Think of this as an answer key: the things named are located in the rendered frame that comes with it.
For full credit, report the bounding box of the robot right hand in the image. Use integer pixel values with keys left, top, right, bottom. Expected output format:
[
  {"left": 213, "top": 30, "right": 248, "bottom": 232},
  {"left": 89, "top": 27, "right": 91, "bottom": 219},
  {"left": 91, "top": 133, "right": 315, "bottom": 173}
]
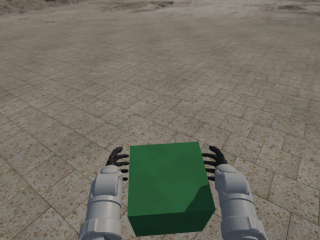
[{"left": 202, "top": 145, "right": 228, "bottom": 181}]

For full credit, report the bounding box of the carton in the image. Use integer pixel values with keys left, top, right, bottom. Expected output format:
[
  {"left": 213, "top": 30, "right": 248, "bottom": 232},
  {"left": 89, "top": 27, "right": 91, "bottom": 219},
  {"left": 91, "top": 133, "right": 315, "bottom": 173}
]
[{"left": 127, "top": 141, "right": 216, "bottom": 237}]

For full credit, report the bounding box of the left robot forearm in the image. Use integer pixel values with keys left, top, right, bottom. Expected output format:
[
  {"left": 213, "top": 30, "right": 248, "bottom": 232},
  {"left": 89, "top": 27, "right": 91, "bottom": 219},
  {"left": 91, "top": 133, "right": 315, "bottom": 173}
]
[{"left": 78, "top": 165, "right": 123, "bottom": 240}]

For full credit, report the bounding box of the robot left hand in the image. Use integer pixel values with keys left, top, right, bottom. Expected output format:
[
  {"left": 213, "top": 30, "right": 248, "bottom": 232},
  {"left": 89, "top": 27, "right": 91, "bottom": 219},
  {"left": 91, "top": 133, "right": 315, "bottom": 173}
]
[{"left": 105, "top": 146, "right": 129, "bottom": 181}]

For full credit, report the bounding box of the right robot forearm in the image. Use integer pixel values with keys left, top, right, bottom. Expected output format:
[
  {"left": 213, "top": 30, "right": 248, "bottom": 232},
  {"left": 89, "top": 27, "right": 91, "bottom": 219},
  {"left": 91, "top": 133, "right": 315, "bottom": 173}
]
[{"left": 214, "top": 164, "right": 268, "bottom": 240}]

